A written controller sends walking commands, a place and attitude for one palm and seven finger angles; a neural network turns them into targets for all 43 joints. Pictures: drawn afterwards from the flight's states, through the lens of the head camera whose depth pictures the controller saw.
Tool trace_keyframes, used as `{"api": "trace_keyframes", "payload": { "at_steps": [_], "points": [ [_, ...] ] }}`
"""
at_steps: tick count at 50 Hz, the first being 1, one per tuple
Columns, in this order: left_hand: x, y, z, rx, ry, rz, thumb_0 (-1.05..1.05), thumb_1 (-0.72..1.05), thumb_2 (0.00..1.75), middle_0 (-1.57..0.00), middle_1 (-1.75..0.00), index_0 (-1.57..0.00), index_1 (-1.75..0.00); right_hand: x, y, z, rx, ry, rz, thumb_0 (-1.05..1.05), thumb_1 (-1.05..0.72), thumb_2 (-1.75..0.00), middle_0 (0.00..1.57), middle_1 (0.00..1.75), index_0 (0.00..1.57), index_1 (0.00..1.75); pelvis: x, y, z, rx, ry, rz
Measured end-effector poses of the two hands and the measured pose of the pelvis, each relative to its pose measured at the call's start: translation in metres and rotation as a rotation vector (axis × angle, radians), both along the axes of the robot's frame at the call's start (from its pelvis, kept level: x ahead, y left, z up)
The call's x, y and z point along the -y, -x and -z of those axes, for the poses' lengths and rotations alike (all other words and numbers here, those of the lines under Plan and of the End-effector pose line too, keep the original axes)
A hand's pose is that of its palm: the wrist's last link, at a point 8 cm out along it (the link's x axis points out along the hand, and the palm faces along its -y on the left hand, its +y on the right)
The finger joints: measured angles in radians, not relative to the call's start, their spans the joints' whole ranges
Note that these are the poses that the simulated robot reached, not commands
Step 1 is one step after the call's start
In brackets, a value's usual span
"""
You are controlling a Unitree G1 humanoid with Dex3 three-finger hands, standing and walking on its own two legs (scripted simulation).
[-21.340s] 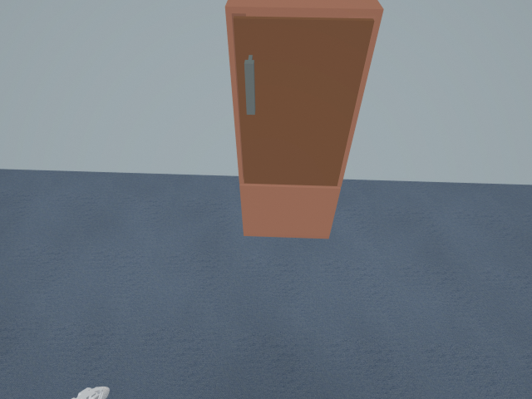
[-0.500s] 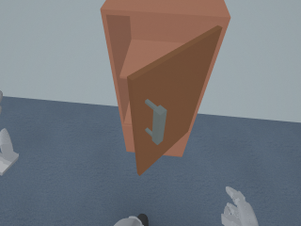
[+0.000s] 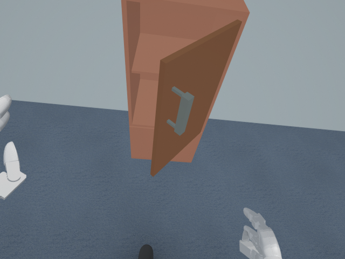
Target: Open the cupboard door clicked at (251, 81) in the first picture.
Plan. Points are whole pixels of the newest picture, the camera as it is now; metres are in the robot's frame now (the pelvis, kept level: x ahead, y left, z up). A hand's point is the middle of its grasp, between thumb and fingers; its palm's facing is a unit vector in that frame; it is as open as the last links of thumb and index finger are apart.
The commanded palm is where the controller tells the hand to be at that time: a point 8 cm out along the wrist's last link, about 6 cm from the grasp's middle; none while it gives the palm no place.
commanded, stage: stop stepping back and stand still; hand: left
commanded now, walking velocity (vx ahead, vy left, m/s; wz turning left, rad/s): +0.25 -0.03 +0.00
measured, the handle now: (177, 111) +0.51 +0.01 +0.02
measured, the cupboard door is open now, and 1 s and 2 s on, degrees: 49 49 49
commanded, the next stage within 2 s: let the arm hang, fingers relaxed in 1.72 s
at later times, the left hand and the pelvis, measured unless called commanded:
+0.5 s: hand (10, 224) +0.14 +0.24 +0.17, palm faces +0.29 -0.81 -0.51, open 7.4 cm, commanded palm +0.08 +0.30 +0.17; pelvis -0.07 +0.00 -0.01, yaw -3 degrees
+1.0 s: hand out of the picture +0.18 +0.27 +0.17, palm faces +0.36 -0.77 -0.53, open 7.4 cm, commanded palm +0.11 +0.31 +0.17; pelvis -0.04 +0.02 -0.01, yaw -2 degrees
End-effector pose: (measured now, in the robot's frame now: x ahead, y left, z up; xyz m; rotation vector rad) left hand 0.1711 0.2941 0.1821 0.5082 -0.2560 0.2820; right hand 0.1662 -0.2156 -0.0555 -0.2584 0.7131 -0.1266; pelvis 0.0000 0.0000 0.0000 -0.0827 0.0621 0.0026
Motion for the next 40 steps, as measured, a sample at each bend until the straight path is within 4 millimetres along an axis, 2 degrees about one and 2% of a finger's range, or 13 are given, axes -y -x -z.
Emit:
{"api": "trace_keyframes", "payload": {
  "at_steps": [2, 4, 6, 10, 15, 18, 20, 23, 26, 28, 31, 36, 40],
  "points": [
    [0.0, 0.017, -0.001, -0.022, -0.024, -0.018, 0.02, 0.88, 0.9, -0.21, -0.3, -0.22, -0.3, 0.002, 0.016, 0.005, -0.008, -0.007, -0.001, 0.01, -0.9, -0.9, 0.21, 0.3, 0.2, 0.3, 0.002, 0.013, 0.002, -0.008, -0.025, -0.009],
    [0.002, 0.036, 0.0, -0.03, -0.081, -0.024, 0.02, 0.89, 0.9, -0.21, -0.3, -0.22, -0.3, 0.007, 0.031, 0.018, -0.004, -0.01, -0.007, 0.01, -0.9, -0.9, 0.21, 0.3, 0.2, 0.3, 0.003, 0.029, 0.013, -0.007, -0.078, 0.022],
    [0.002, 0.052, 0.0, -0.036, -0.074, -0.023, 0.02, 0.88, 0.9, -0.21, -0.3, -0.22, -0.3, 0.012, 0.05, 0.031, -0.039, -0.004, 0.009, 0.01, -0.9, -0.9, 0.21, 0.3, 0.2, 0.3, -0.003, 0.04, 0.017, 0.028, -0.036, 0.026],
    [-0.012, 0.072, 0.0, 0.039, -0.034, -0.07, 0.01, 0.88, 0.9, -0.21, -0.3, -0.22, -0.3, 0.018, 0.089, 0.041, -0.108, -0.014, 0.083, 0.01, -0.9, -0.9, 0.2, 0.3, 0.2, 0.3, -0.007, 0.037, 0.017, 0.071, -0.042, 0.044],
    [-0.036, 0.053, 0.025, 0.137, 0.102, -0.172, 0.01, 0.88, 0.9, -0.21, -0.3, -0.22, -0.3, 0.025, 0.109, 0.049, -0.087, 0.047, 0.123, 0.02, -0.9, -0.9, 0.21, 0.3, 0.2, 0.3, -0.016, 0.042, 0.029, 0.102, -0.065, 0.018],
    [-0.029, 0.036, 0.031, 0.097, 0.134, -0.142, 0.02, 0.89, 0.9, -0.2, -0.3, -0.21, -0.3, 0.02, 0.115, 0.044, -0.043, 0.029, 0.126, 0.02, -0.9, -0.9, 0.2, 0.3, 0.2, 0.3, -0.017, 0.058, 0.026, 0.125, -0.089, 0.029],
    [-0.015, 0.035, 0.025, 0.069, 0.093, -0.071, 0.02, 0.89, 0.9, -0.2, -0.3, -0.21, -0.3, 0.014, 0.119, 0.037, -0.015, 0.0, 0.122, 0.02, -0.9, -0.9, 0.2, 0.3, 0.2, 0.3, -0.014, 0.066, 0.022, 0.125, -0.096, 0.032],
    [0.008, 0.048, 0.007, 0.051, -0.007, 0.032, 0.02, 0.89, 0.9, -0.2, -0.3, -0.21, -0.3, 0.009, 0.124, 0.031, 0.008, -0.042, 0.117, 0.02, -0.9, -0.9, 0.2, 0.3, 0.2, 0.3, -0.008, 0.07, 0.016, 0.112, -0.091, 0.046],
    [0.02, 0.069, -0.009, 0.025, -0.139, 0.055, 0.02, 0.89, 0.9, -0.21, -0.3, -0.21, -0.3, 0.01, 0.122, 0.036, 0.011, -0.075, 0.106, 0.01, -0.9, -0.9, 0.2, 0.3, 0.2, 0.3, -0.002, 0.069, 0.016, 0.092, -0.084, 0.043],
    [0.019, 0.081, -0.014, 0.014, -0.201, 0.022, 0.02, 0.88, 0.9, -0.21, -0.3, -0.22, -0.3, 0.013, 0.117, 0.047, -0.015, -0.084, 0.088, 0.01, -0.9, -0.9, 0.2, 0.3, 0.2, 0.3, 0.002, 0.07, 0.02, 0.082, -0.08, 0.041],
    [0.006, 0.09, -0.013, 0.009, -0.163, -0.079, 0.01, 0.88, 0.9, -0.21, -0.3, -0.22, -0.3, 0.02, 0.112, 0.055, -0.082, -0.074, 0.062, 0.01, -0.9, -0.9, 0.21, 0.3, 0.2, 0.3, 0.002, 0.069, 0.014, 0.083, -0.084, 0.043],
    [-0.017, 0.079, 0.013, -0.054, -0.014, -0.24, 0.01, 0.88, 0.9, -0.21, -0.3, -0.22, -0.3, 0.031, 0.099, 0.048, -0.085, -0.049, 0.068, 0.02, -0.9, -0.9, 0.2, 0.3, 0.2, 0.3, 0.001, 0.059, 0.003, 0.074, -0.106, 0.028],
    [-0.007, 0.057, 0.03, -0.073, 0.07, -0.204, 0.02, 0.89, 0.9, -0.2, -0.3, -0.21, -0.3, 0.035, 0.082, 0.038, -0.052, 0.004, 0.057, 0.02, -0.9, -0.9, 0.2, 0.3, 0.2, 0.3, -0.004, 0.053, 0.003, 0.078, -0.103, 0.01]
  ]
}}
